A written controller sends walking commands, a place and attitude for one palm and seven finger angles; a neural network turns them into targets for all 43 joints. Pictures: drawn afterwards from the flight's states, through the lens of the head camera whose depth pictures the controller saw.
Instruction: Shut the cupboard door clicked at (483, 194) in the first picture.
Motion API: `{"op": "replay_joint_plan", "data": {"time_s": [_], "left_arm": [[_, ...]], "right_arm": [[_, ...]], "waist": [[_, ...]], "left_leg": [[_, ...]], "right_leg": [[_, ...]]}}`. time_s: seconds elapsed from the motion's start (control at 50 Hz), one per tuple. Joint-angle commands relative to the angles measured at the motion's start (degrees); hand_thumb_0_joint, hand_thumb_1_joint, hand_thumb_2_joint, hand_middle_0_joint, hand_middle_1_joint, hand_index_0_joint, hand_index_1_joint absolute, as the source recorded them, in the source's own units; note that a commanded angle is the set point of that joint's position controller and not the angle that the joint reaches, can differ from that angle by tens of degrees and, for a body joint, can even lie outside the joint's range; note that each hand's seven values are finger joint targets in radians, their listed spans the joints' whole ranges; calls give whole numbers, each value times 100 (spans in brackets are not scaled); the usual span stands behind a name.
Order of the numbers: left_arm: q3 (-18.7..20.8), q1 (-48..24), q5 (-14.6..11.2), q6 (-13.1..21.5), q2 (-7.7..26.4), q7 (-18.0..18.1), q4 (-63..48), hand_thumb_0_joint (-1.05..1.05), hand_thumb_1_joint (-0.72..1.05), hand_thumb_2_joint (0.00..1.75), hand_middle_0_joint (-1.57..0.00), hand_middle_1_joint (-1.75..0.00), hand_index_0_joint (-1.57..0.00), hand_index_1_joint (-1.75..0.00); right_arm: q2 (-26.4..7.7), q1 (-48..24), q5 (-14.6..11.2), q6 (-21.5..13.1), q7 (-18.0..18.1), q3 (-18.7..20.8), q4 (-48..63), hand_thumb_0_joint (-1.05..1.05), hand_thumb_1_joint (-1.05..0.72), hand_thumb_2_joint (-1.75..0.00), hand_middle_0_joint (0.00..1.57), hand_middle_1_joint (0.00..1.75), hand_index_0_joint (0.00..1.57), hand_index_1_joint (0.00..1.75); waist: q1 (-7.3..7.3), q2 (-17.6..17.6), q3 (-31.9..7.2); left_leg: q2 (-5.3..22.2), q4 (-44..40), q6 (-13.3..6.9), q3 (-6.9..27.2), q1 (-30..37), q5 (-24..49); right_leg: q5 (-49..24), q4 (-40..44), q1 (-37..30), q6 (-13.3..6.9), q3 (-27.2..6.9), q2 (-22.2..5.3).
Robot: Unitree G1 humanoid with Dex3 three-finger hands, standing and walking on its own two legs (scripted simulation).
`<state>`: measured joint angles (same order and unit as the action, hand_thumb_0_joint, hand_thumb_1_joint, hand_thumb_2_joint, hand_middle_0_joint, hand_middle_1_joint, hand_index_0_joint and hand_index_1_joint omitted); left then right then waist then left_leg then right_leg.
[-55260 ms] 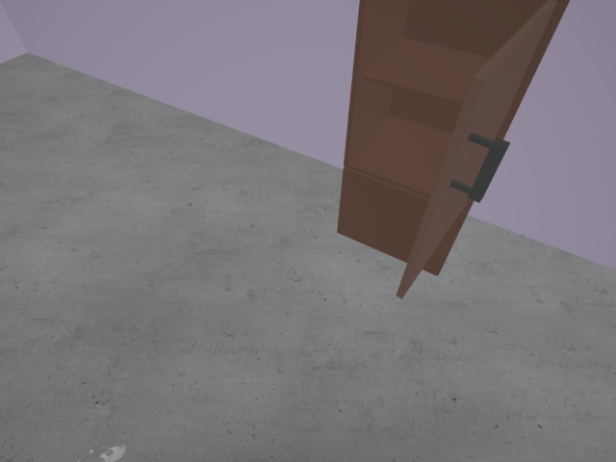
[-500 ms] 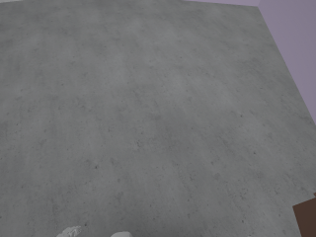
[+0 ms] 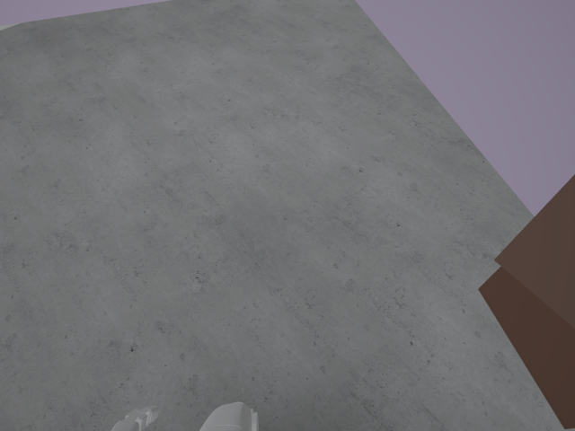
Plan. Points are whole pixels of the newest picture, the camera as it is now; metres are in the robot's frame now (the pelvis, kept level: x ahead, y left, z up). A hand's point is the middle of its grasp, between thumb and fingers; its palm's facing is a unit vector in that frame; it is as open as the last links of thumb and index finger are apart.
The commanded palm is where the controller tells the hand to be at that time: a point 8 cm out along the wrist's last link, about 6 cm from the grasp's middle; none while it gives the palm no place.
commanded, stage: turn to face it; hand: left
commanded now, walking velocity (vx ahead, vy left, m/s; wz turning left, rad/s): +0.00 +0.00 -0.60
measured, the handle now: out of the picture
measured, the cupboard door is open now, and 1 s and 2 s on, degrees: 20 20 20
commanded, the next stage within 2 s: take the last steps up to it in 1.50 s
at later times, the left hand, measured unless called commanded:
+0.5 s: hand (184, 403) +0.17 +0.19 -0.15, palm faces -0.28 -0.93 -0.23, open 7.4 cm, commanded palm none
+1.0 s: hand (220, 376) +0.22 +0.14 -0.18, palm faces -0.54 -0.82 -0.21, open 7.4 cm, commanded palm none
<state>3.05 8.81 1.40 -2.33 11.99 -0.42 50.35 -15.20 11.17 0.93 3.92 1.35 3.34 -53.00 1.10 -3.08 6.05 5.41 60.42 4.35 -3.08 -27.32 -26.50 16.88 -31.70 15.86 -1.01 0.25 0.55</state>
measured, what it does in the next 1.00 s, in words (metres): steps on the spot, turning right: left foot, then right foot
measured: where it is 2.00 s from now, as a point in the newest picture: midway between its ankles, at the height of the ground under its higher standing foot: outside the picture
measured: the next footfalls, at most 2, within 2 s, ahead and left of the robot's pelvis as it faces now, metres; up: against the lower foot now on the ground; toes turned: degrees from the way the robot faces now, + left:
left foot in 0.20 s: +0.08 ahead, +0.13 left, +0.00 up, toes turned -4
right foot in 0.56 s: +0.00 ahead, -0.13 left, +0.00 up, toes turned -24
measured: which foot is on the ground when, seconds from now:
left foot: up 0.00-0.18, down 0.20-0.56, up 0.58-0.92, down 0.94-1.00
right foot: down 0.00-0.20, up 0.22-0.54, down 0.56-0.94, up 0.96-1.00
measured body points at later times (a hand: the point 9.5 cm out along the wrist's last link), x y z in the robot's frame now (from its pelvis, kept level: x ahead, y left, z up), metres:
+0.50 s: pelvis +0.01 +0.01 +0.01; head +0.07 +0.00 +0.45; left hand +0.19 +0.24 -0.13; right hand +0.00 -0.25 -0.13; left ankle +0.04 +0.14 -0.73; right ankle -0.04 -0.11 -0.69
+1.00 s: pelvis +0.04 +0.01 +0.00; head +0.09 +0.01 +0.44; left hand +0.25 +0.18 -0.16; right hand -0.02 -0.26 -0.12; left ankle +0.11 +0.10 -0.73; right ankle -0.05 -0.09 -0.70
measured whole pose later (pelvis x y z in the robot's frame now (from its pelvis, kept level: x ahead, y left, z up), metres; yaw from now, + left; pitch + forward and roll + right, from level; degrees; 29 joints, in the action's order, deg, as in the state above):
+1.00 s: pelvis +0.04 +0.01 +0.00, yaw -35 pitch +1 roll -1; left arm 4.1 10.4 1.2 -4.2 14.9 -0.9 51.9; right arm -12.3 9.7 1.4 0.8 1.4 1.0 -49.0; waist -0.6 3.0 4.5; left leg 2.7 34.1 -0.3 -4.2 -18.8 -16.7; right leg 27.8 -49.9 23.8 1.1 -5.2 3.1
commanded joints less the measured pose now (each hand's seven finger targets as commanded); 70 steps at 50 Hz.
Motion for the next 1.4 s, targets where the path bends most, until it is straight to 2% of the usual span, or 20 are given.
{"op": "replay_joint_plan", "data": {"time_s": [0.0, 0.14, 0.18, 0.2, 0.3, 0.44, 0.5, 0.52, 0.54, 0.6, 0.66, 0.86, 0.88, 0.92, 1.02, 1.14, 1.22, 1.26, 1.28, 1.38], "left_arm": [[355, 70, 16, 100, 1245, 93, -429, 0, 90, 90, -20, -30, -20, -30], [401, -82, -16, 22, 1231, 72, -433, 0, 90, 90, -20, -30, -20, -30], [281, 161, -112, -36, 644, -4, -587, 0, 90, 90, -20, -30, -20, -30], [272, 84, -56, -8, 729, -38, -686, 0, 90, 90, -20, -30, -20, -30], [312, -6, -32, -92, 650, -175, -442, 0, 90, 90, -20, -30, -20, -30], [230, -275, -32, -62, 490, -213, -557, 0, 90, 90, -20, -30, -20, -30], [274, 358, -20, 16, 672, -185, -375, 0, 90, 90, -20, -30, -20, -30], [344, 703, 18, 74, 1090, -131, -264, 0, 90, 90, -20, -30, -20, -30], [458, 972, 47, 140, 1704, -45, -174, 0, 90, 90, -20, -30, -20, -30], [408, 584, -28, 138, 1477, 111, -240, 0, 90, 90, -20, -30, -20, -30], [305, 106, -19, 137, 1217, 107, -402, 0, 90, 90, -20, -30, -20, -30], [377, -48, -23, 49, 1316, 69, -387, 0, 90, 90, -20, -30, -20, -30], [338, -90, -65, 19, 1117, 58, -436, 0, 90, 90, -20, -30, -20, -30], [230, 113, -73, 15, 747, -29, -619, 0, 90, 90, -20, -30, -20, -30], [312, 38, -22, -90, 722, -197, -388, 0, 90, 90, -20, -30, -20, -30], [205, -302, -30, -63, 471, -194, -462, 0, 90, 90, -20, -30, -20, -30], [205, 304, -24, 28, 624, -134, -256, 0, 90, 90, -20, -30, -20, -30], [369, 871, 60, 153, 1575, -6, -46, 0, 90, 90, -20, -30, -20, -30], [328, 1112, -29, 147, 1693, 32, 14, 0, 90, 90, -20, -30, -20, -30], [217, 152, -4, 170, 1060, 152, -160, 0, 90, 90, -20, -30, -20, -30]], "right_arm": [[-321, -21, -8, -215, -25, 70, 582, 0, -90, -90, 20, 30, 20, 30], [-342, 437, -59, -353, 47, 51, 550, 0, -90, -90, 20, 30, 20, 30], [-1197, 668, 61, -456, 83, 176, 535, 0, -90, -90, 20, 30, 20, 30], [-1348, 720, 81, -412, 103, 189, 645, 0, -90, -90, 20, 30, 20, 30], [-784, 213, 95, -446, 140, 64, 710, 0, -90, -90, 20, 30, 20, 30], [-968, 427, 92, -373, 52, 209, 495, 0, -90, -90, 20, 30, 20, 30], [-1043, 154, 39, -335, 7, 253, 520, 0, -90, -90, 20, 30, 20, 30], [-839, 170, -9, -321, -44, 240, 589, 0, -90, -90, 20, 30, 20, 30], [-327, -145, -17, -308, -64, 104, 883, 0, -90, -90, 20, 30, 20, 30], [-548, -350, -19, -244, 47, 82, 828, 0, -90, -90, 20, 30, 20, 30], [-421, -78, -3, -212, -24, 63, 592, 0, -90, -90, 20, 30, 20, 30], [-383, 390, -73, -349, 38, 42, 591, 0, -90, -90, 20, 30, 20, 30], [-577, 636, -50, -408, 60, 64, 508, 0, -90, -90, 20, 30, 20, 30], [-1360, 769, 49, -410, 75, 177, 647, 0, -90, -90, 20, 30, 20, 30], [-815, -3, 95, -430, 123, 45, 777, 0, -90, -90, 20, 30, 20, 30], [-923, 540, 98, -396, 75, 160, 406, 0, -90, -90, 20, 30, 20, 30], [-957, 303, 37, -341, 9, 211, 358, 0, -90, -90, 20, 30, 20, 30], [-303, 59, -33, -325, -50, 82, 648, 0, -90, -90, 20, 30, 20, 30], [-434, -128, -27, -234, -14, 42, 700, 0, -90, -90, 20, 30, 20, 30], [-324, 161, -6, -222, -17, 15, 290, 0, -90, -90, 20, 30, 20, 30]], "waist": [[-122, 1127, -868], [92, 1108, -1008], [100, -1287, -1194], [169, -1291, -1053], [-76, -715, -846], [117, -1036, -835], [-243, -604, -1001], [-398, 255, -1114], [-598, 2142, -936], [-404, 2034, -906], [-92, 1164, -1021], [106, 1155, -1020], [193, 658, -1150], [159, -1337, -1042], [-131, -656, -657], [138, -875, -891], [-181, -626, -997], [-473, 2053, -938], [-619, 1619, -921], [-82, 1295, -959]], "left_leg": [[-102, -362, 76, 129, -173, 347], [-374, -3150, -43, 87, 1389, 1199], [1529, -4362, -758, 1968, 2680, 2137], [2305, -4401, -1338, 2362, 2253, 2570], [1366, -3977, -1143, 552, 2284, 3975], [1524, -3628, -1109, -54, 2199, 3731], [1330, -2761, -665, -456, 1581, 2908], [977, -1889, -339, -700, 804, 1949], [30, -563, -2, -881, -784, -972], [103, 773, -3, 441, -1280, -428], [43, 319, 96, 250, -519, 349], [-393, -3063, -16, 136, 1325, 1187], [-72, -3832, -114, 360, 2043, 1529], [2178, -4415, -1171, 2396, 2325, 2507], [1347, -4166, -1133, 657, 1818, 3036], [1430, -3765, -1175, 113, 2262, 3926], [1274, -2997, -764, -193, 1548, 3126], [24, -1087, -67, -866, -594, -685], [-71, -176, -88, -109, -587, -1004], [-13, 157, 9, 200, -399, 193]], "right_leg": [[-2456, 1003, -678, -944, -1405, -1310], [-2144, 415, -65, -605, -1891, -1010], [631, -1249, 1462, 81, -691, 295], [1962, -2500, 1555, 181, -249, 211], [983, -3480, 1649, 434, -84, -182], [892, -1303, 699, 299, 484, -111], [-463, 375, -572, 130, 614, -22], [-1218, 964, -1456, -101, -191, -662], [-2936, 1241, -1947, -726, -2202, -2084], [-3088, 1139, -1534, -1158, -2171, -1911], [-3002, 952, -995, -928, -1303, -1348], [-2218, 443, -80, -639, -2012, -996], [-1617, 44, 385, -346, -1709, -612], [1903, -2223, 1527, 191, -279, 283], [987, -3444, 1526, 398, -74, -184], [977, -1601, 852, 326, 365, -105], [-462, 453, -642, 122, 500, -29], [-2906, 1308, -1972, -649, -1995, -2021], [-3289, 1272, -1380, -1133, -2136, -2387], [-3352, 965, -994, -967, -1018, -1436]]}}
